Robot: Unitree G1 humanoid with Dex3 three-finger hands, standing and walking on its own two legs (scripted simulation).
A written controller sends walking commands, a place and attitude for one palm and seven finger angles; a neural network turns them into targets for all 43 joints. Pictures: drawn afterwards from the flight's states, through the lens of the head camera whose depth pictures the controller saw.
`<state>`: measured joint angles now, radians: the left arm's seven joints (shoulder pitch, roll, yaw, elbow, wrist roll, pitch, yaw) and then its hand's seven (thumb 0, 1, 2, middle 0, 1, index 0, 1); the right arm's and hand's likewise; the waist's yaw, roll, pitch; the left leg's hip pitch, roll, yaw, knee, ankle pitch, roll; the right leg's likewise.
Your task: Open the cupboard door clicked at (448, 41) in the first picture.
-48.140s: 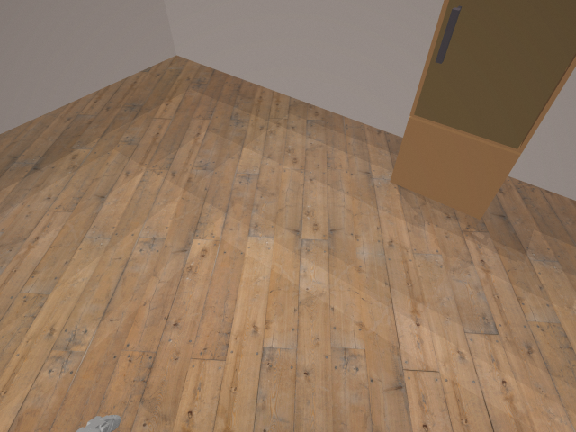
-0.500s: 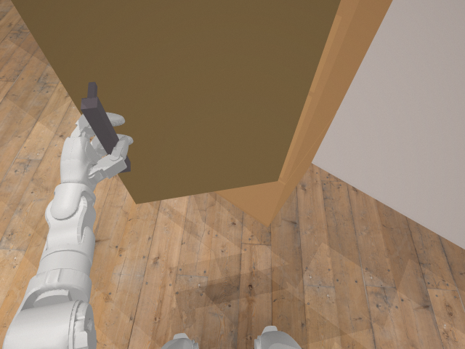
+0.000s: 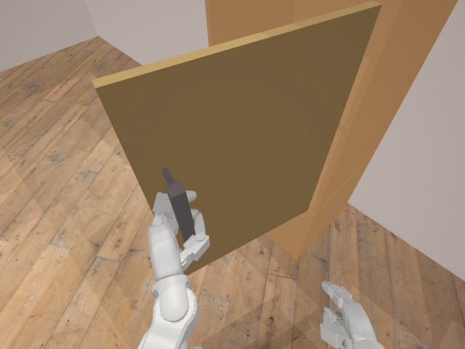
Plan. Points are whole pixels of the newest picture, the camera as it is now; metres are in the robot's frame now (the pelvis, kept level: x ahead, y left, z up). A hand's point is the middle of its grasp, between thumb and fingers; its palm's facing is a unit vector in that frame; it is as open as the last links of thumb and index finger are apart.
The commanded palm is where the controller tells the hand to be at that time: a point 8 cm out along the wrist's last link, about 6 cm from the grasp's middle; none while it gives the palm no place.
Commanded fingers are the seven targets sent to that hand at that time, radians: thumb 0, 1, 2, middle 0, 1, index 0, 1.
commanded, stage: pull the door open along its arc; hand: left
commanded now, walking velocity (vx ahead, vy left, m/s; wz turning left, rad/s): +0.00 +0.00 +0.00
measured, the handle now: (180, 211) +0.33 +0.12 +0.06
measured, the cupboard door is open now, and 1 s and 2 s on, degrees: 75 81 83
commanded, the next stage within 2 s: open thumb and fingers to let go in 0.10 s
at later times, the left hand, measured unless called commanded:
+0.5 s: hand (213, 254) +0.26 +0.05 +0.06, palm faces +0.41 -0.91 -0.02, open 8.1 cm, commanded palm +0.21 +0.09 +0.05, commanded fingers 0.00 -0.22 0.42 -0.32 -1.23 -0.32 -1.23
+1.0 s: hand (215, 253) +0.26 +0.05 +0.06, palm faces +0.30 -0.95 -0.02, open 14.5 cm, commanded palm +0.22 +0.09 +0.05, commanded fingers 0.00 -0.50 0.30 -0.15 -0.30 -0.15 -0.30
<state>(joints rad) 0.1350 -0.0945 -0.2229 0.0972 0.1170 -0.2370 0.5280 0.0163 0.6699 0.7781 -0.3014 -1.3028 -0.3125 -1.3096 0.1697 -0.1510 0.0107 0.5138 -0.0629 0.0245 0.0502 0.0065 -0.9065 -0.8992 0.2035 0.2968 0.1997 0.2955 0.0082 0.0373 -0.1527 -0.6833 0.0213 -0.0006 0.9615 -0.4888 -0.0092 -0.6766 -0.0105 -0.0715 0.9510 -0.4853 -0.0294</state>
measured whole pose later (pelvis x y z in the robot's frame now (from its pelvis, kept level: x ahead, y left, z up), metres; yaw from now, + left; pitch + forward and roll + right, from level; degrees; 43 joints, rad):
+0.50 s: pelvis -0.01 -0.05 +0.00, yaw +2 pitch +10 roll +2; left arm 0.21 -0.09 -0.20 0.05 0.06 -0.26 0.52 0.00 0.34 0.66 -0.35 -1.29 -0.37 -1.30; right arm 0.20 -0.20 -0.01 0.58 -0.07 -0.02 -0.01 0.01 -0.91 -0.90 0.20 0.30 0.20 0.30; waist 0.01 0.05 -0.13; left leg -0.67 0.02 -0.05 0.94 -0.45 -0.04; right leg -0.68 -0.01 -0.12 0.98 -0.49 -0.09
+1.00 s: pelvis -0.02 -0.02 +0.00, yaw +1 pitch +11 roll +1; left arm 0.15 -0.08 -0.26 0.11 0.09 -0.29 0.52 -0.01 -0.49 0.31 -0.34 -0.81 -0.34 -0.81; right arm 0.19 -0.18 -0.01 0.56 -0.07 -0.02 -0.01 0.01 -0.91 -0.90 0.20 0.30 0.20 0.30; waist 0.00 0.04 -0.13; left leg -0.70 0.02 -0.03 0.97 -0.46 -0.04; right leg -0.70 -0.01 -0.09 0.99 -0.49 -0.06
